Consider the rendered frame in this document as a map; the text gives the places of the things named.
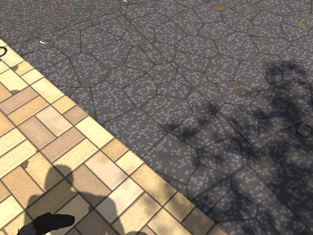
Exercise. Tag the robot left hand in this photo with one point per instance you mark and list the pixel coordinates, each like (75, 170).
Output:
(47, 222)

